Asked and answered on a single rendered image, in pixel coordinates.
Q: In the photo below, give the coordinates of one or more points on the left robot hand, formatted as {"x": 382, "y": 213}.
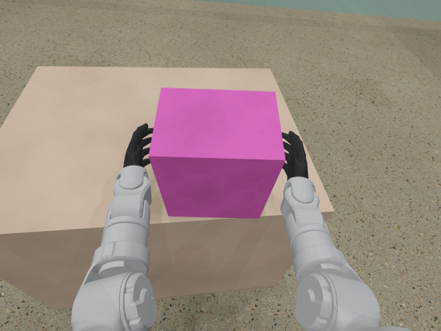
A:
{"x": 135, "y": 152}

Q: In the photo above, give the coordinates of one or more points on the carton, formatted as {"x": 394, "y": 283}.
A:
{"x": 216, "y": 153}

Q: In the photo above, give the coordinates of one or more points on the right robot hand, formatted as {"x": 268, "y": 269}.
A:
{"x": 296, "y": 165}

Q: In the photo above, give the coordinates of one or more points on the robot left forearm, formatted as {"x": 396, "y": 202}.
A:
{"x": 124, "y": 243}

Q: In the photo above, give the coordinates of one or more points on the robot right upper arm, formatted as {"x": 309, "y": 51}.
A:
{"x": 326, "y": 302}

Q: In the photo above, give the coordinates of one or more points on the pedestal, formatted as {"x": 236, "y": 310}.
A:
{"x": 61, "y": 148}

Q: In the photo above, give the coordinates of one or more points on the robot left upper arm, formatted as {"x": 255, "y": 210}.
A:
{"x": 123, "y": 302}

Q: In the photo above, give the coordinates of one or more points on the robot right forearm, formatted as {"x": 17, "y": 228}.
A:
{"x": 309, "y": 238}

